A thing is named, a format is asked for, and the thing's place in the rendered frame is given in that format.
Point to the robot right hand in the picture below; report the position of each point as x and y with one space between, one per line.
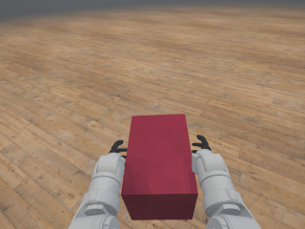
203 145

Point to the robot left hand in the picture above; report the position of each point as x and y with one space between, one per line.
114 148

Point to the right robot forearm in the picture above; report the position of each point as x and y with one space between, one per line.
220 196

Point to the robot left upper arm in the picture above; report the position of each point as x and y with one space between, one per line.
103 221

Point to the robot right upper arm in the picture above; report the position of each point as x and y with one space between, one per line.
223 221

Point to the carton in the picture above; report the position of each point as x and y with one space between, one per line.
159 182

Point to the left robot forearm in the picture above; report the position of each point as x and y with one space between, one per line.
102 197

